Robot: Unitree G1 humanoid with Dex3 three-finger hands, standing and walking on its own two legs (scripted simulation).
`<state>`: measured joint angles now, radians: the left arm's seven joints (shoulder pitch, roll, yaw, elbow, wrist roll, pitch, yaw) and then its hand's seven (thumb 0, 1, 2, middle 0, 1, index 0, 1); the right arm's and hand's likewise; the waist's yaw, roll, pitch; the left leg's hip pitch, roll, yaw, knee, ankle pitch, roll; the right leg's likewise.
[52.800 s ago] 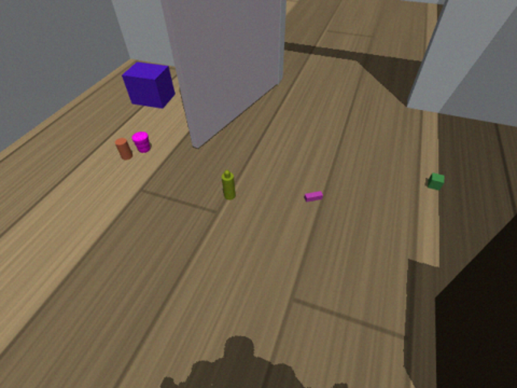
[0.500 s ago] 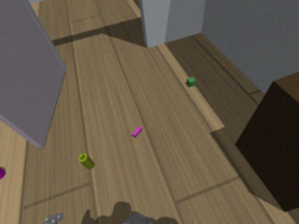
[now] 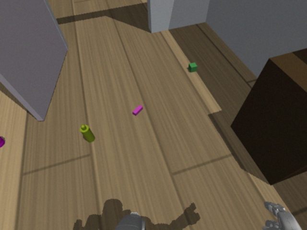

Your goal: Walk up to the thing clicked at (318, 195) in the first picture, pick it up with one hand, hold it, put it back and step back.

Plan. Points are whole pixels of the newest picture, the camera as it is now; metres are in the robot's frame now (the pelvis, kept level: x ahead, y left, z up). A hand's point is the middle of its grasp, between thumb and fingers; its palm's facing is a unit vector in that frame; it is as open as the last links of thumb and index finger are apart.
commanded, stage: step back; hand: left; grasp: from above
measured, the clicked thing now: (137, 110) +1.00 +0.25 -0.74
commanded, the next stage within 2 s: stand in 1.14 s
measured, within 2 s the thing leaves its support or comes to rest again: neither
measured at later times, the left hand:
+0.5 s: hand out of the picture +0.02 +0.29 -0.13, palm faces +0.03 -0.92 -0.40, open 7.4 cm
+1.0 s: hand out of the picture +0.05 +0.29 -0.14, palm faces +0.09 -0.92 -0.38, open 7.4 cm
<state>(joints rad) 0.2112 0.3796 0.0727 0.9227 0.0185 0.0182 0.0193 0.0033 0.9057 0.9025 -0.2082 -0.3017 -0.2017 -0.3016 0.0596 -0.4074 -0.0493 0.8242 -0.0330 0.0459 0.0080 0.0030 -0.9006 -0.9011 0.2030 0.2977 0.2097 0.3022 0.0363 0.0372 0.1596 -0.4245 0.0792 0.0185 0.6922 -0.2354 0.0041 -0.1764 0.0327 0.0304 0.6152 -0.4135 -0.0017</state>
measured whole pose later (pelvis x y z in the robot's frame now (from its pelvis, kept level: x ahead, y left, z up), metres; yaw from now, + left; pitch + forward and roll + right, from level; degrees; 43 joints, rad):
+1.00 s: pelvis +0.00 +0.02 +0.01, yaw +3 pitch -3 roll +0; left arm 0.16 0.39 0.04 1.00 0.00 0.01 0.01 0.00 0.91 0.90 -0.21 -0.30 -0.20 -0.30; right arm 0.12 -0.33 -0.03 1.00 -0.02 0.00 0.01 0.00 -0.90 -0.90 0.20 0.30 0.21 0.30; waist 0.03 -0.02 0.10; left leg -0.31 0.04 0.02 0.62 -0.26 -0.01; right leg -0.22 -0.04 -0.01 0.66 -0.43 -0.02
